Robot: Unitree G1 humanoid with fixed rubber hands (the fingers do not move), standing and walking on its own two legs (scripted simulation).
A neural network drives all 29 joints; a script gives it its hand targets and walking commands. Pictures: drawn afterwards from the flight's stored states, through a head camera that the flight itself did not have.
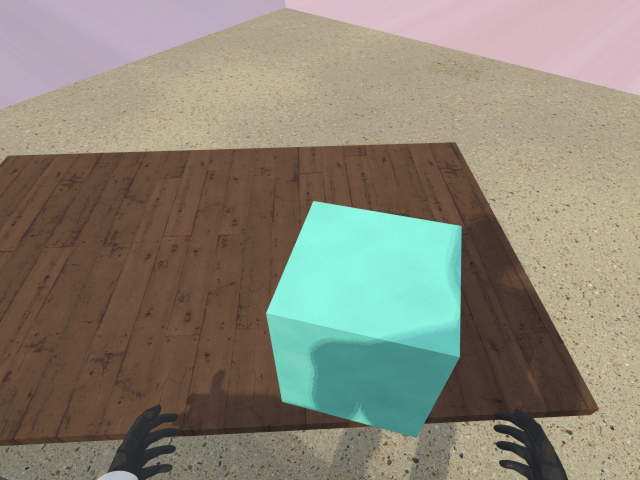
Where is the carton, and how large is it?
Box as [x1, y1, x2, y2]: [266, 201, 461, 437]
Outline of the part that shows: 313,201 266,312 282,401 416,437 459,357 461,226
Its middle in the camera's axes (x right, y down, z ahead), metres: +0.07 +0.12 +0.57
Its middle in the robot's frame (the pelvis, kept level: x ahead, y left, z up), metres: +0.35 -0.04 -0.02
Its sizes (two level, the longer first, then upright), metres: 0.210 0.200 0.250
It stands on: a table, 0.63 m high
